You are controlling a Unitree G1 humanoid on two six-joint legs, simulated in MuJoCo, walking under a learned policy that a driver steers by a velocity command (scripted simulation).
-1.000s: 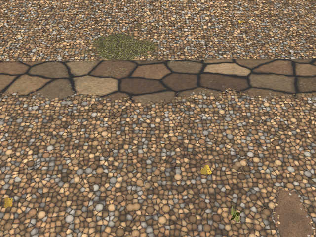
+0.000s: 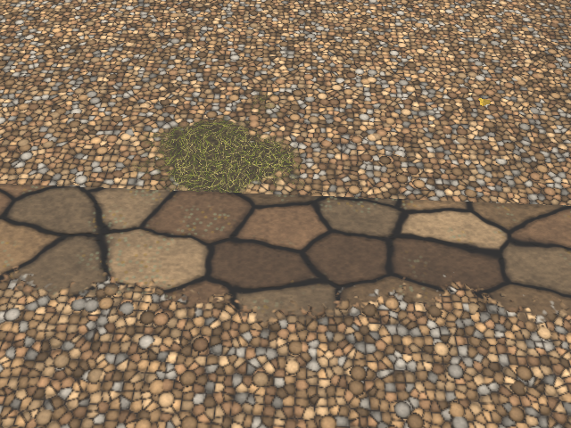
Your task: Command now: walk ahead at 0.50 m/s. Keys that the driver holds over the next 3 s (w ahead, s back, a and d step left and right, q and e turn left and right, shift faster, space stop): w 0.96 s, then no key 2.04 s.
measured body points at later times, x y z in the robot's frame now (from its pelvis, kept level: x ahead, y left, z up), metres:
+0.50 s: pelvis +0.28 -0.06 -0.01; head +0.31 -0.07 +0.44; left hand +0.45 +0.19 -0.12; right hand +0.26 -0.33 -0.16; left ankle +0.10 +0.08 -0.66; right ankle +0.37 -0.15 -0.74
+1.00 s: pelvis +0.55 -0.03 -0.02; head +0.58 -0.02 +0.43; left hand +0.50 +0.24 -0.16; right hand +0.76 -0.26 -0.11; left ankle +0.68 +0.08 -0.74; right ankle +0.37 -0.15 -0.73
